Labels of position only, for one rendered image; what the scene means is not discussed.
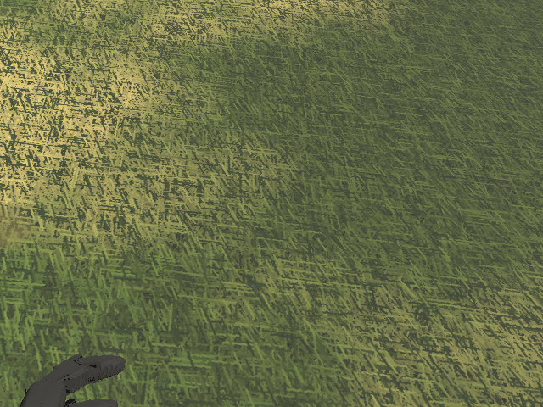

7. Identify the robot left hand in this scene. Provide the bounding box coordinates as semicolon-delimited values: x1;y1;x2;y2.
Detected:
20;354;126;407

